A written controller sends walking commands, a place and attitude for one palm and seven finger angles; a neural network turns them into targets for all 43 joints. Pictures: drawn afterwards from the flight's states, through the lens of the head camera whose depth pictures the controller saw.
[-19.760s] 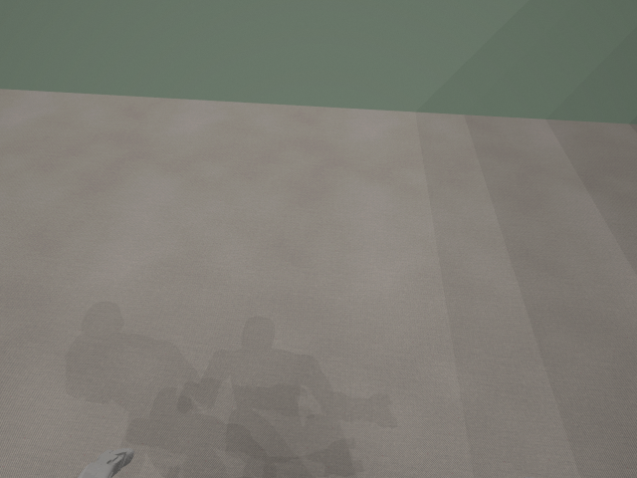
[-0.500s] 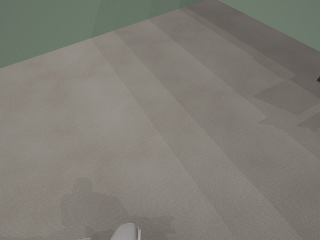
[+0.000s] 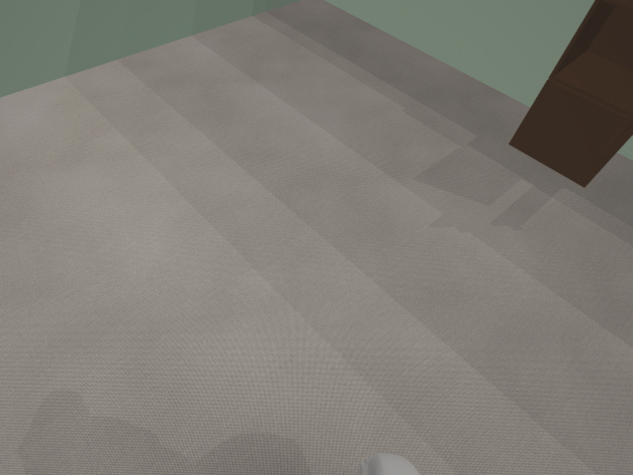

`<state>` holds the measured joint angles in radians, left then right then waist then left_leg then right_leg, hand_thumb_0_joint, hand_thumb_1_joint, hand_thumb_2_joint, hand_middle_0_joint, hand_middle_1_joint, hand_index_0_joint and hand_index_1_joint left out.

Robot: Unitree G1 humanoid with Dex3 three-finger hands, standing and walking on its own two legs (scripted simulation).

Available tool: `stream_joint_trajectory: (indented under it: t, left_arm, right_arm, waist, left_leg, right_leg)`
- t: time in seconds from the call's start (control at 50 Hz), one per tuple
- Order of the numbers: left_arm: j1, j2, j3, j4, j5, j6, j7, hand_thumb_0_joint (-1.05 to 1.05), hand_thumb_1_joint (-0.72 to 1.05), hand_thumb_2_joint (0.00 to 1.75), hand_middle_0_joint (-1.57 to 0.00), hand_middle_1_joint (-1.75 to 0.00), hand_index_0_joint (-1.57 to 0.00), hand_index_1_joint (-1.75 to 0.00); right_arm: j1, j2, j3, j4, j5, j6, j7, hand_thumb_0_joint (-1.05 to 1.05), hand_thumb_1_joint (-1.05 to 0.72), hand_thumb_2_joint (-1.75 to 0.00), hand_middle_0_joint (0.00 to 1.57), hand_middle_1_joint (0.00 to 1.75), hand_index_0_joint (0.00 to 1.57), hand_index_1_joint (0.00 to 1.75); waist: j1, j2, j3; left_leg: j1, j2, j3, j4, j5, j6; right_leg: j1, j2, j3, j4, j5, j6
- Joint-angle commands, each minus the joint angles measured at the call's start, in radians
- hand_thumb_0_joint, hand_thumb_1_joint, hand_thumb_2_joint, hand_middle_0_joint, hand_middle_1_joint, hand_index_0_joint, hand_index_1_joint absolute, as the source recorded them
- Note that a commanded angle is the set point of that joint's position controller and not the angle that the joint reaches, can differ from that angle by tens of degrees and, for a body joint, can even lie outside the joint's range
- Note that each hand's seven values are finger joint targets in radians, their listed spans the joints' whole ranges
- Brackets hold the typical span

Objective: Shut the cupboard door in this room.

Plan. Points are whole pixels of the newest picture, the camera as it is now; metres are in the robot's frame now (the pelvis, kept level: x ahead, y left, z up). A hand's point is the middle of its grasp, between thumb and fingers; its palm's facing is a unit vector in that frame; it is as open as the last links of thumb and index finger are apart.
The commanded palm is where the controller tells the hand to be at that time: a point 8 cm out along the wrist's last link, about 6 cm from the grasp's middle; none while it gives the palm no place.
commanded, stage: turn or walk to find it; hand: left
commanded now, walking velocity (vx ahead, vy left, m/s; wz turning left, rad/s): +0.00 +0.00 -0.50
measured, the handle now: out of the picture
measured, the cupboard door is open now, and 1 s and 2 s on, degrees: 87 87 87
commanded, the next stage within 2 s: stand and wait in 1.76 s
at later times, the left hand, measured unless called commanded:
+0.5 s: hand out of the picture +0.13 +0.09 -0.14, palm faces -0.23 -0.94 -0.26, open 7.4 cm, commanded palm none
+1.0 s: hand (243, 380) +0.27 +0.14 -0.18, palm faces -0.40 -0.90 -0.18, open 7.4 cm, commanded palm none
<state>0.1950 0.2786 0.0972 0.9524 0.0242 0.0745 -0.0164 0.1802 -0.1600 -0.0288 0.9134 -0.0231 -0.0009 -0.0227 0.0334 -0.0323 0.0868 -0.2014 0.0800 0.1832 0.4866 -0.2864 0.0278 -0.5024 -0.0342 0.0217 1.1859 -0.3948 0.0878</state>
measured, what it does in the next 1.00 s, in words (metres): walks ahead, turning right: right foot, then left foot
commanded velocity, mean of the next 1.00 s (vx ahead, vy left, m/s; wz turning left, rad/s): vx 0.26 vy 0.00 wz -0.47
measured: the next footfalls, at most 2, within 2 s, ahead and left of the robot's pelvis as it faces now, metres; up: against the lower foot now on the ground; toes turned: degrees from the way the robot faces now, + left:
right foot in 0.24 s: +0.01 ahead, -0.15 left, +0.00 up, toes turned -15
left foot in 0.84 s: +0.28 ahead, +0.01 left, +0.00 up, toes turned -18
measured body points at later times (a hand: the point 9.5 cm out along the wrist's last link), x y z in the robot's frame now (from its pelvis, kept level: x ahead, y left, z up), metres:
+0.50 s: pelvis +0.01 -0.08 +0.00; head +0.03 -0.12 +0.45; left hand +0.15 +0.14 -0.12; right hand -0.01 -0.34 -0.16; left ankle +0.05 +0.10 -0.65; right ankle -0.03 -0.14 -0.74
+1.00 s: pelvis +0.20 -0.05 +0.00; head +0.23 -0.04 +0.44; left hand +0.29 +0.18 -0.17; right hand +0.19 -0.31 -0.13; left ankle +0.25 +0.03 -0.74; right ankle +0.07 -0.14 -0.64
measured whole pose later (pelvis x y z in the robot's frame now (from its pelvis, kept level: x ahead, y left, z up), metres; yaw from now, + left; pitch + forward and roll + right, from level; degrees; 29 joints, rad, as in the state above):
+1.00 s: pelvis +0.20 -0.05 +0.00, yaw -29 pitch -1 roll -2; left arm 0.33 0.22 0.07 1.07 0.03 0.00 -0.02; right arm 0.15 -0.18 -0.02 0.91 -0.03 -0.07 0.00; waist 0.05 -0.02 0.06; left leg -0.24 0.08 0.18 0.54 -0.29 0.03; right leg -0.43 -0.02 -0.01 1.19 -0.38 0.00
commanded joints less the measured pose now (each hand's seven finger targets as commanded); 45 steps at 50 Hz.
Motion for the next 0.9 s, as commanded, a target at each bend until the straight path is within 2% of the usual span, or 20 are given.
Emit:
stream_joint_trajectory:
  t: [0.0,0.12,0.16,0.18,0.2,0.22,0.24,0.28,0.32,0.38,0.58,0.66,0.72,0.76,0.78,0.8,0.82,0.84,0.86,0.88]
  left_arm:
    - [-0.058,0.020,-0.004,-0.093,-0.005,-0.017,-0.009,0.00,0.90,0.90,-0.20,-0.30,-0.20,-0.30]
    - [-0.107,0.001,-0.018,-0.116,-0.004,-0.032,-0.009,0.00,0.90,0.90,-0.20,-0.30,-0.20,-0.30]
    - [-0.047,0.012,-0.015,-0.102,-0.006,-0.042,-0.006,0.00,0.90,0.90,-0.20,-0.30,-0.20,-0.30]
    - [0.021,0.039,-0.009,-0.080,-0.004,-0.054,-0.004,0.00,0.90,0.90,-0.20,-0.30,-0.20,-0.30]
    - [0.094,0.145,0.007,-0.063,0.006,-0.070,0.009,0.00,0.90,0.90,-0.20,-0.30,-0.20,-0.30]
    - [0.129,0.236,0.022,-0.048,-0.002,-0.073,0.024,0.00,0.90,0.90,-0.20,-0.30,-0.20,-0.30]
    - [0.144,0.216,0.019,-0.044,-0.016,-0.065,0.032,0.00,0.90,0.90,-0.20,-0.30,-0.20,-0.30]
    - [0.038,0.171,0.023,-0.077,-0.015,-0.057,0.037,0.00,0.90,0.90,-0.20,-0.30,-0.20,-0.30]
    - [-0.013,0.119,0.003,-0.080,-0.017,-0.073,0.029,0.00,0.90,0.90,-0.20,-0.30,-0.20,-0.30]
    - [0.035,0.109,-0.004,-0.060,-0.015,-0.105,0.017,0.00,0.90,0.90,-0.20,-0.30,-0.20,-0.30]
    - [0.177,0.089,-0.010,0.004,-0.007,-0.137,0.013,0.00,0.90,0.90,-0.20,-0.30,-0.20,-0.30]
    - [0.213,0.090,-0.011,0.029,-0.002,-0.142,0.021,0.00,0.90,0.90,-0.20,-0.30,-0.20,-0.30]
    - [0.207,0.097,-0.009,0.041,0.001,-0.138,0.026,0.00,0.90,0.90,-0.20,-0.30,-0.20,-0.30]
    - [0.179,0.103,-0.007,0.040,-0.002,-0.134,0.027,0.00,0.90,0.90,-0.20,-0.30,-0.20,-0.30]
    - [0.156,0.103,-0.006,0.038,-0.007,-0.132,0.025,0.00,0.90,0.90,-0.20,-0.30,-0.20,-0.30]
    - [0.134,0.086,-0.007,0.033,-0.012,-0.134,0.023,0.00,0.90,0.90,-0.20,-0.30,-0.20,-0.30]
    - [0.153,0.036,-0.012,0.025,-0.020,-0.133,0.014,0.00,0.90,0.90,-0.20,-0.30,-0.20,-0.30]
    - [0.184,-0.005,-0.023,0.004,-0.026,-0.135,0.006,0.00,0.90,0.90,-0.20,-0.30,-0.20,-0.30]
    - [0.148,0.023,-0.017,0.003,-0.015,-0.133,0.008,0.00,0.90,0.90,-0.20,-0.30,-0.20,-0.30]
    - [0.127,0.028,-0.013,0.015,-0.006,-0.124,0.006,0.00,0.90,0.90,-0.20,-0.30,-0.20,-0.30]
  right_arm:
    - [0.096,-0.207,-0.067,-0.034,0.003,-0.015,-0.010,0.00,-0.90,-0.90,0.20,0.30,0.20,0.30]
    - [0.105,-0.232,-0.084,-0.002,-0.005,-0.005,0.003,0.00,-0.90,-0.90,0.20,0.30,0.20,0.30]
    - [0.084,-0.238,-0.086,-0.002,-0.003,-0.004,0.005,0.00,-0.90,-0.90,0.20,0.30,0.20,0.30]
    - [0.075,-0.236,-0.085,-0.005,0.003,-0.002,0.007,0.00,-0.90,-0.90,0.20,0.30,0.20,0.30]
    - [0.104,-0.183,-0.072,-0.020,0.012,0.004,0.013,0.00,-0.90,-0.90,0.20,0.30,0.20,0.30]
    - [0.044,-0.111,-0.045,-0.071,0.008,0.012,0.016,0.00,-0.90,-0.90,0.20,0.30,0.20,0.30]
    - [0.018,-0.144,-0.047,-0.077,0.012,0.033,0.002,0.00,-0.90,-0.90,0.20,0.30,0.20,0.30]
    - [0.000,-0.153,-0.050,-0.066,0.001,0.042,0.007,0.00,-0.90,-0.90,0.20,0.30,0.20,0.30]
    - [0.017,-0.182,-0.060,-0.035,-0.012,0.029,0.022,0.00,-0.90,-0.90,0.20,0.30,0.20,0.30]
    - [0.037,-0.173,-0.059,-0.021,-0.014,0.015,0.032,0.00,-0.90,-0.90,0.20,0.30,0.20,0.30]
    - [-0.108,-0.167,-0.056,-0.084,-0.009,-0.009,0.041,0.00,-0.90,-0.90,0.20,0.30,0.20,0.30]
    - [-0.181,-0.150,-0.046,-0.118,-0.003,-0.025,0.043,0.00,-0.90,-0.90,0.20,0.30,0.20,0.30]
    - [-0.204,-0.139,-0.039,-0.132,0.005,-0.038,0.043,0.00,-0.90,-0.90,0.20,0.30,0.20,0.30]
    - [-0.149,-0.142,-0.038,-0.115,0.008,-0.049,0.038,0.00,-0.90,-0.90,0.20,0.30,0.20,0.30]
    - [-0.076,-0.155,-0.041,-0.089,0.008,-0.053,0.031,0.00,-0.90,-0.90,0.20,0.30,0.20,0.30]
    - [0.056,-0.196,-0.050,-0.044,0.006,-0.062,0.017,0.00,-0.90,-0.90,0.20,0.30,0.20,0.30]
    - [0.195,-0.289,-0.075,-0.003,-0.002,-0.068,0.006,0.00,-0.90,-0.90,0.20,0.30,0.20,0.30]
    - [0.298,-0.367,-0.088,0.016,-0.008,-0.066,0.006,0.00,-0.90,-0.90,0.20,0.30,0.20,0.30]
    - [0.274,-0.345,-0.079,0.010,-0.003,-0.054,0.009,0.00,-0.90,-0.90,0.20,0.30,0.20,0.30]
    - [0.197,-0.284,-0.068,-0.001,-0.002,-0.056,0.008,0.00,-0.90,-0.90,0.20,0.30,0.20,0.30]
  waist:
    - [-0.065,0.179,-0.107]
    - [-0.083,0.243,-0.110]
    - [-0.044,0.223,-0.141]
    - [-0.006,0.160,-0.174]
    - [0.028,-0.099,-0.217]
    - [0.045,-0.319,-0.188]
    - [0.055,-0.218,-0.199]
    - [0.025,-0.212,-0.104]
    - [-0.008,-0.104,-0.074]
    - [-0.011,-0.075,-0.088]
    - [0.020,-0.097,-0.009]
    - [0.032,-0.085,-0.008]
    - [0.030,-0.093,-0.015]
    - [-0.002,-0.100,-0.041]
    - [-0.041,-0.081,-0.065]
    - [-0.100,-0.012,-0.129]
    - [-0.147,0.186,-0.233]
    - [-0.157,0.396,-0.304]
    - [-0.158,0.293,-0.233]
    - [-0.122,0.273,-0.156]
  left_leg:
    - [0.189,0.266,-0.151,-0.124,0.512,0.123]
    - [0.136,0.295,-0.091,-0.059,0.513,0.104]
    - [0.108,0.287,-0.050,0.020,0.495,0.061]
    - [0.056,0.254,0.005,0.140,0.425,0.006]
    - [-0.167,0.181,0.042,0.351,0.133,-0.061]
    - [-0.394,0.046,-0.003,0.567,-0.362,-0.107]
    - [-0.380,0.048,-0.133,0.653,-0.361,-0.091]
    - [-0.470,0.060,-0.178,0.717,-0.228,-0.093]
    - [-0.445,0.074,-0.171,0.694,-0.079,-0.104]
    - [-0.428,0.058,-0.155,0.648,-0.006,-0.119]
    - [-0.522,0.048,-0.177,0.491,0.042,-0.128]
    - [-0.508,0.033,-0.172,0.366,0.006,-0.117]
    - [-0.372,0.009,-0.160,0.231,-0.022,-0.099]
    - [-0.206,-0.019,-0.138,0.114,0.006,-0.086]
    - [-0.061,-0.043,-0.113,0.037,0.070,-0.083]
    - [0.177,-0.026,-0.127,-0.043,0.127,-0.070]
    - [0.427,0.162,-0.328,-0.071,0.047,-0.027]
    - [0.526,0.427,-0.613,-0.166,-0.010,0.057]
    - [0.397,0.455,-0.657,-0.222,-0.118,0.099]
    - [0.273,0.411,-0.598,-0.271,-0.198,0.070]
  right_leg:
    - [-0.087,-0.030,-0.037,-0.094,-0.031,0.003]
    - [0.083,-0.012,-0.120,-0.398,-0.064,-0.034]
    - [0.192,-0.003,-0.124,-0.574,0.053,-0.058]
    - [0.323,-0.007,-0.125,-0.725,0.212,-0.067]
    - [0.537,-0.177,0.090,-0.818,0.431,-0.124]
    - [0.545,-0.381,0.374,-0.812,0.793,-0.221]
    - [0.495,-0.387,0.326,-0.825,0.708,-0.287]
    - [0.433,-0.302,0.335,-0.924,0.208,-0.259]
    - [0.398,-0.226,0.242,-0.936,0.109,-0.226]
    - [0.422,-0.185,0.208,-0.933,0.214,-0.218]
    - [0.467,-0.185,0.320,-0.981,0.151,-0.274]
    - [0.514,-0.200,0.350,-0.952,0.268,-0.296]
    - [0.467,-0.192,0.343,-0.901,0.369,-0.280]
    - [0.407,-0.163,0.316,-0.840,0.438,-0.254]
    - [0.339,-0.123,0.277,-0.776,0.460,-0.229]
    - [0.230,-0.059,0.229,-0.620,0.489,-0.193]
    - [0.048,0.039,0.138,-0.389,0.268,-0.151]
    - [-0.140,0.093,0.013,-0.104,-0.188,-0.105]
    - [-0.155,0.043,0.053,0.004,-0.186,-0.112]
    - [-0.164,0.000,0.058,0.071,-0.103,-0.106]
